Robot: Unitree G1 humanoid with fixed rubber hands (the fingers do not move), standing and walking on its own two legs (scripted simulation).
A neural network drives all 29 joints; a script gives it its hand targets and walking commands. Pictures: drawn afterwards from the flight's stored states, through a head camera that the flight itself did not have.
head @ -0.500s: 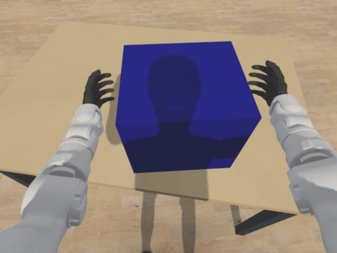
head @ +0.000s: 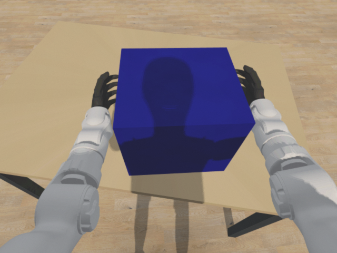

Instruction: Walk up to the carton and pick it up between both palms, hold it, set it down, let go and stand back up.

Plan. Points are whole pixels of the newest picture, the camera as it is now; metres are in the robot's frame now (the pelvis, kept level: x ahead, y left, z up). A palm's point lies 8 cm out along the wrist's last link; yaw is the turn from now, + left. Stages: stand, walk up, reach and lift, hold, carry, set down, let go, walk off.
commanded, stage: reach and lift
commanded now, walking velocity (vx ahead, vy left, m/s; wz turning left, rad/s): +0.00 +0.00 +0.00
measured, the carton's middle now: (176, 113) +0.46 +0.04 +0.03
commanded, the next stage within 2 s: none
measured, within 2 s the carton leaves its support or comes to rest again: neither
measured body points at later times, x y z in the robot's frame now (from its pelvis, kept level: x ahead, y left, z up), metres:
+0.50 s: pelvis -0.01 +0.01 +0.00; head +0.07 +0.02 +0.44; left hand +0.44 +0.23 +0.09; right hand +0.49 -0.14 +0.10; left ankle +0.03 +0.14 -0.73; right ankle -0.01 -0.09 -0.73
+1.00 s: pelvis +0.00 +0.01 +0.01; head +0.07 +0.01 +0.45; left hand +0.43 +0.22 +0.09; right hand +0.48 -0.14 +0.11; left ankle +0.03 +0.14 -0.73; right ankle -0.01 -0.09 -0.73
